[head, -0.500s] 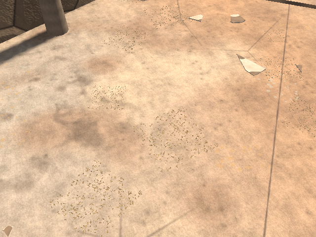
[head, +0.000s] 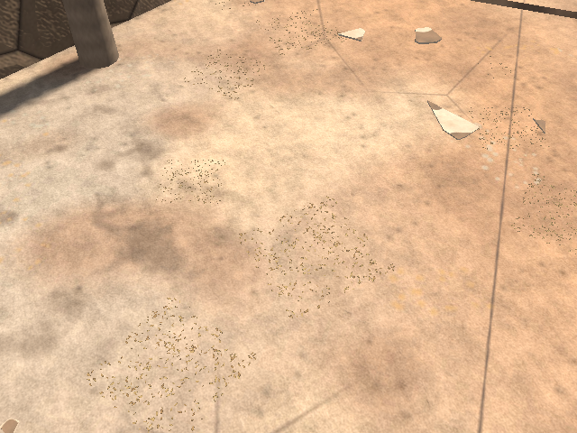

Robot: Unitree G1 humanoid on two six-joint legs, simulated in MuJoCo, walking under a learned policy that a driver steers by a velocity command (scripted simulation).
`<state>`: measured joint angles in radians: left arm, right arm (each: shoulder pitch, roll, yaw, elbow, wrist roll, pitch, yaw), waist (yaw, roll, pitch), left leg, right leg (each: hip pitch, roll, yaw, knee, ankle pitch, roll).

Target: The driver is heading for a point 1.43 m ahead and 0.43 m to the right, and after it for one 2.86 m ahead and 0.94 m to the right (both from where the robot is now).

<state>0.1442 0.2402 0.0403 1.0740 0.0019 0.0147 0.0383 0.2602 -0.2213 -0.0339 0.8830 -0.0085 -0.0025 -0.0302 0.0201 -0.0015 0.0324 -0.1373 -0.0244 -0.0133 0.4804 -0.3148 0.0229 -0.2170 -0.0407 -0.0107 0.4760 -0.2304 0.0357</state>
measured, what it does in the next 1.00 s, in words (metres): walks ahead: left foot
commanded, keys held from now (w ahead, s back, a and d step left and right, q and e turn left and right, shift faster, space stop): no key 0.02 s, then w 0.72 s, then no key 0.10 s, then e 0.16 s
